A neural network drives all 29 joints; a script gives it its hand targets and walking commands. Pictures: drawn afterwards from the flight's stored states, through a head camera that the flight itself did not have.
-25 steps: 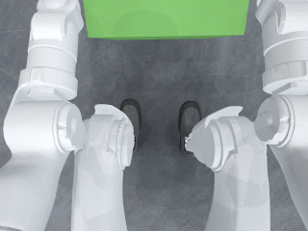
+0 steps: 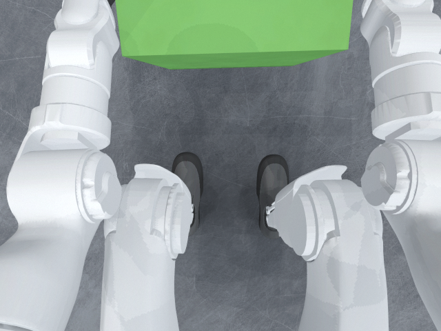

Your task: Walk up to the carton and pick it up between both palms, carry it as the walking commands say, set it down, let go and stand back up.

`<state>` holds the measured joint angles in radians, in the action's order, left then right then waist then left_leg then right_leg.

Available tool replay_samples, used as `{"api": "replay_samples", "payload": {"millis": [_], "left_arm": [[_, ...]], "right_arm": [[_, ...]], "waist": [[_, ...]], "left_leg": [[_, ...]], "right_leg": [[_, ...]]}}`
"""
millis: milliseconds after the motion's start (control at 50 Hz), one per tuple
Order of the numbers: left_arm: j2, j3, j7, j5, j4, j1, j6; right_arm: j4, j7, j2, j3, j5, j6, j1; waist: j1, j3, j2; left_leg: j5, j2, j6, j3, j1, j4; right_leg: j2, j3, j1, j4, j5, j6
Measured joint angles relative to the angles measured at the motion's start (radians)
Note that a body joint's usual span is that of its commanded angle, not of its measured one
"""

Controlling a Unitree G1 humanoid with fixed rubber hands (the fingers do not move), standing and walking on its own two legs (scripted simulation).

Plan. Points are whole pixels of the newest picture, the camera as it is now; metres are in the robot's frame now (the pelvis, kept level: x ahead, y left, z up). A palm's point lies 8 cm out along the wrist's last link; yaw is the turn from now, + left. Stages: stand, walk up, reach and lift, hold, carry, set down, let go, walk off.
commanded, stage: set down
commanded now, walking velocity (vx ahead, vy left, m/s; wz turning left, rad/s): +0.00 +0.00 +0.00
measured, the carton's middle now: (231, 11) +0.53 +0.01 -0.25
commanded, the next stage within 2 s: none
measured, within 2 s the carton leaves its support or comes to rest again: neither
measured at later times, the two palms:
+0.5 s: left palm out of the picture +0.53 +0.19 -0.18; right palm out of the picture +0.55 -0.17 -0.18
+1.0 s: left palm out of the picture +0.53 +0.22 -0.16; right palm out of the picture +0.55 -0.21 -0.17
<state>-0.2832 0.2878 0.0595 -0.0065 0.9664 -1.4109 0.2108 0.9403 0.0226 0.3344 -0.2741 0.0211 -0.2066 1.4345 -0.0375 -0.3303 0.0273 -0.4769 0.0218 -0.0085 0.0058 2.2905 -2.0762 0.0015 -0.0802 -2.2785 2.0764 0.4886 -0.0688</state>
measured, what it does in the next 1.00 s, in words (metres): stands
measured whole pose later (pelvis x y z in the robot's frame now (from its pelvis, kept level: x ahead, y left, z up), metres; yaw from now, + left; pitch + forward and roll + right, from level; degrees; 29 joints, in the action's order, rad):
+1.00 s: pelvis -0.01 +0.00 +0.00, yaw +0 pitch +31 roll +0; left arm -0.41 0.14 0.16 0.25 0.87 -1.37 0.14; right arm 0.98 -0.08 0.50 -0.11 -0.21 -0.15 1.44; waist -0.04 -0.52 0.03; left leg -0.48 0.03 -0.01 0.01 2.16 -2.10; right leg 0.00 -0.08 -2.15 2.10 0.50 -0.07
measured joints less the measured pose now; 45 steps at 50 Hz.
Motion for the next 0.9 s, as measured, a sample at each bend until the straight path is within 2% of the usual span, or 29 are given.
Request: {"api": "replay_samples", "payload": {"millis": [260, 320, 380, 440, 520, 580, 680, 800, 900], "left_arm": [[0.001, 0.001, 0.000, 0.000, 0.013, 0.007, -0.027], [0.001, 0.001, 0.003, 0.003, 0.034, 0.007, -0.057], [0.002, 0.001, 0.007, 0.008, 0.063, 0.007, -0.099], [0.002, -0.006, 0.034, 0.035, 0.085, 0.007, -0.124], [-0.007, -0.038, 0.075, 0.088, 0.096, 0.007, -0.145], [-0.012, -0.051, 0.096, 0.103, 0.107, 0.009, -0.156], [-0.032, -0.086, 0.097, 0.130, 0.125, 0.008, -0.164], [-0.102, -0.107, 0.097, 0.190, 0.043, -0.003, -0.165], [-0.125, -0.142, 0.098, 0.249, -0.035, 0.022, -0.116]], "right_arm": [[0.015, 0.000, -0.002, 0.000, 0.000, 0.030, -0.005], [0.031, -0.003, -0.002, 0.000, 0.000, 0.053, -0.005], [0.064, -0.014, -0.002, 0.000, 0.000, 0.089, -0.006], [0.109, -0.039, -0.001, 0.019, -0.006, 0.109, -0.007], [0.130, -0.084, 0.008, 0.048, -0.043, 0.129, -0.014], [0.133, -0.098, 0.026, 0.069, -0.078, 0.138, -0.014], [0.135, -0.105, 0.066, 0.100, -0.124, 0.144, -0.014], [0.128, -0.107, 0.128, 0.137, -0.190, 0.141, 0.005], [0.081, -0.110, 0.167, 0.160, -0.226, 0.092, 0.004]], "waist": [[0.000, 0.005, 0.004], [0.000, 0.006, 0.002], [0.000, 0.008, -0.003], [0.000, 0.009, -0.004], [0.000, 0.002, 0.000], [0.000, -0.009, 0.004], [0.000, -0.037, 0.011], [0.000, -0.167, 0.017], [0.000, -0.198, 0.015]], "left_leg": [[-0.001, 0.001, 0.001, 0.000, 0.005, -0.006], [-0.001, 0.001, 0.001, 0.000, 0.005, -0.007], [-0.002, 0.001, 0.001, 0.000, 0.005, -0.007], [-0.003, 0.001, 0.002, 0.000, 0.005, -0.007], [-0.002, 0.002, 0.003, 0.000, 0.005, -0.007], [-0.002, 0.002, 0.003, 0.000, 0.005, -0.008], [-0.001, 0.002, 0.003, 0.000, 0.003, -0.010], [0.000, 0.002, 0.003, 0.001, -0.057, -0.017], [0.002, 0.003, 0.003, 0.001, -0.078, -0.020]], "right_leg": [[0.000, 0.000, -0.005, 0.006, 0.001, 0.000], [0.000, 0.000, -0.005, 0.007, 0.001, 0.000], [0.000, 0.000, -0.005, 0.007, 0.001, 0.000], [0.000, 0.000, -0.005, 0.007, 0.002, 0.000], [-0.001, 0.000, -0.004, 0.007, 0.003, 0.000], [-0.001, 0.000, -0.004, 0.008, 0.003, 0.000], [-0.001, 0.000, -0.002, 0.010, 0.002, 0.001], [-0.002, 0.000, 0.057, 0.018, 0.001, 0.001], [-0.003, 0.000, 0.079, 0.021, 0.000, 0.001]]}}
